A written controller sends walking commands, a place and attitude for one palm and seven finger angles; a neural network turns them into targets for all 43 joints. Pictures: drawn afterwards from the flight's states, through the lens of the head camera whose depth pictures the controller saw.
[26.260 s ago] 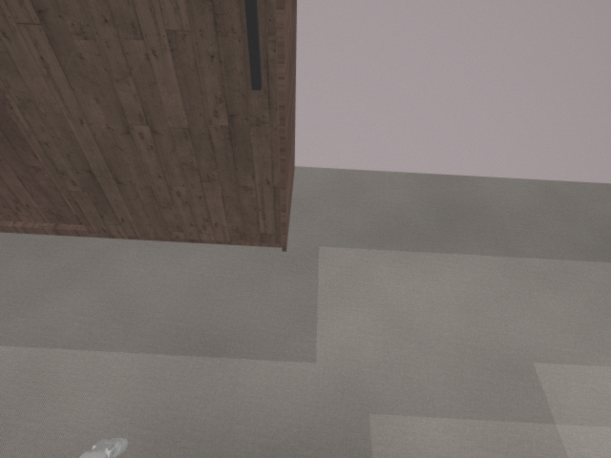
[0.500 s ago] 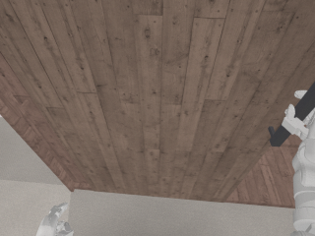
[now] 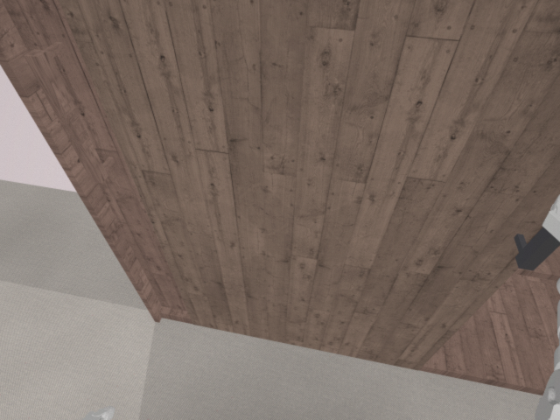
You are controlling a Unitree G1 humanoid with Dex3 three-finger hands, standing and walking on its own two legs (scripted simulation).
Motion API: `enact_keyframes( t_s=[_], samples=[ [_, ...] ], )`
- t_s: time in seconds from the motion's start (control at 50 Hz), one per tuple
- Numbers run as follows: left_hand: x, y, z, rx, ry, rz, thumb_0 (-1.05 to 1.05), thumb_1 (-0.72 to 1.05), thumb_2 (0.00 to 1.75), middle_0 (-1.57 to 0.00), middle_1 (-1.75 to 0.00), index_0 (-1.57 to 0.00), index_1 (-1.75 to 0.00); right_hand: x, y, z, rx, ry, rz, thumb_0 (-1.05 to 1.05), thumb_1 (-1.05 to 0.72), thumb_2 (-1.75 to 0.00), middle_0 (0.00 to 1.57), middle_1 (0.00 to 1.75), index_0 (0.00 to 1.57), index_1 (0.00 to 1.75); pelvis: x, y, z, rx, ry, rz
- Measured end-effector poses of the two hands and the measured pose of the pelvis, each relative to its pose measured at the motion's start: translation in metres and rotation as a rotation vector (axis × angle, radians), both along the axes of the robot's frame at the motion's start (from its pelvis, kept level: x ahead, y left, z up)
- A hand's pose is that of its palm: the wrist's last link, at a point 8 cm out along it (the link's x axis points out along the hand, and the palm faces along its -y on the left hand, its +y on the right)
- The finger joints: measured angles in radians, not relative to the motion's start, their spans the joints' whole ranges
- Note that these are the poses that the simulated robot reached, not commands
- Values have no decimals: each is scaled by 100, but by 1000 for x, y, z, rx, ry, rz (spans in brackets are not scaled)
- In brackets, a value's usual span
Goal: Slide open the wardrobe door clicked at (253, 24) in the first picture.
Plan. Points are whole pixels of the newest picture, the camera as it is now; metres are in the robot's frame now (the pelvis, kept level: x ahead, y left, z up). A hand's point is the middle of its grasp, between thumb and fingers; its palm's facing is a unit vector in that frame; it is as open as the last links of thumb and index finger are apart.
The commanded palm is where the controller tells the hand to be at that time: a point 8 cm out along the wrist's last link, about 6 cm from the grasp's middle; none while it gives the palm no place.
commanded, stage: stop walking and hold the door there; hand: right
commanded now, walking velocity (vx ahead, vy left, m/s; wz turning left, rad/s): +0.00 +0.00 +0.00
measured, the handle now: out of the picture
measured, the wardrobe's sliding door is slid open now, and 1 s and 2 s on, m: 0.63 0.63 0.63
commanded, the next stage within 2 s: loosen the grip on the handle in 1.44 s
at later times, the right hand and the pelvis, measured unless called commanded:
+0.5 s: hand (556, 223) +0.40 -0.35 +0.12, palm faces +0.42 +0.88 -0.24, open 5.6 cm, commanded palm +0.36 -0.38 +0.10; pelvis +0.00 -0.06 -0.01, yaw -3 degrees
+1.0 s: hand (557, 225) +0.39 -0.35 +0.12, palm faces +0.34 +0.92 -0.21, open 5.6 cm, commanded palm +0.36 -0.38 +0.10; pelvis -0.05 -0.09 +0.00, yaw +0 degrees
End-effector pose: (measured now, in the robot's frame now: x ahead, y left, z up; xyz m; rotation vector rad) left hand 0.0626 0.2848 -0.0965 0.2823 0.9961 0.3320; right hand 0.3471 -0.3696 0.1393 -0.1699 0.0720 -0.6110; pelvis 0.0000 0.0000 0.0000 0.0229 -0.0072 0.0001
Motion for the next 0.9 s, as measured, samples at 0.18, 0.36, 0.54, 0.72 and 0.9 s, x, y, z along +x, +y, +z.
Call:
enact_keyframes(
  t_s=[0.18, 0.36, 0.54, 0.72, 0.9],
  samples=[
    [-7, 5, -1, 8, 25, -3, 1, 91, 90, -20, -30, -20, -30, 0, 0, 0, -7, 6, 3, -5, -69, -78, 34, 124, 29, 137, 0, 1, 1, -3, 7, -4],
    [11, -10, -14, -22, 45, -29, 1, 91, 90, -20, -30, -20, -30, 1, -5, 0, -41, 14, 49, -7, -66, -80, 37, 126, 33, 138, 4, -15, -4, 1, 1, -25],
    [43, -64, -12, -11, -14, -67, 1, 91, 90, -20, -30, -20, -30, 8, -18, -14, -76, -9, 203, -15, -64, -83, 43, 136, 41, 139, -5, -68, -11, -42, -13, -40],
    [40, -149, -10, -140, -62, -161, 0, 91, 90, -20, -30, -20, -30, 7, -18, -15, -45, -28, 257, -13, -70, -78, 45, 140, 34, 140, -31, -88, -2, -3, 10, -24],
    [0, -154, -19, -145, -16, -158, 1, 90, 90, -21, -30, -21, -31, 7, -19, -13, -50, -2, 267, -13, -71, -75, 46, 140, 34, 140, -50, -91, -4, 5, 14, -5]
  ],
)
